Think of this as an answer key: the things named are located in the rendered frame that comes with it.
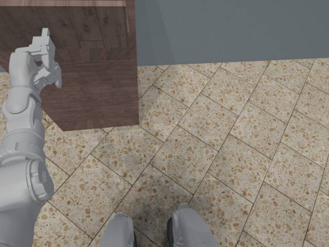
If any robot thigh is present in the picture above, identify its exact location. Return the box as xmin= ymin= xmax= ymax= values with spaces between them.
xmin=100 ymin=216 xmax=134 ymax=247
xmin=172 ymin=208 xmax=220 ymax=247

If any robot left forearm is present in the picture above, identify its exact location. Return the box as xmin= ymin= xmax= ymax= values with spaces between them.
xmin=0 ymin=87 xmax=46 ymax=167

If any right robot thigh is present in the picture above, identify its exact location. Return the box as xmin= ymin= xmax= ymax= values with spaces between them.
xmin=172 ymin=208 xmax=220 ymax=247

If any robot left hand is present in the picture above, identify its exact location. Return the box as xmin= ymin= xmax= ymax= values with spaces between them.
xmin=9 ymin=43 xmax=62 ymax=95

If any drawer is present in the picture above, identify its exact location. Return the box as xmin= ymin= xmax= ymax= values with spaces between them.
xmin=0 ymin=0 xmax=129 ymax=51

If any robot left upper arm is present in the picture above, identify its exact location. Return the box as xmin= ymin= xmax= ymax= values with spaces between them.
xmin=0 ymin=159 xmax=54 ymax=247

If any left robot thigh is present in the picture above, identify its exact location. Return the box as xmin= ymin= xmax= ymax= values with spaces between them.
xmin=100 ymin=216 xmax=134 ymax=247

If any cabinet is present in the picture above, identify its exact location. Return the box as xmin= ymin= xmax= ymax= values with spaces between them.
xmin=0 ymin=0 xmax=139 ymax=131

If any handle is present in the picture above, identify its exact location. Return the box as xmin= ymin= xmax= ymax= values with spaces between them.
xmin=32 ymin=28 xmax=55 ymax=58

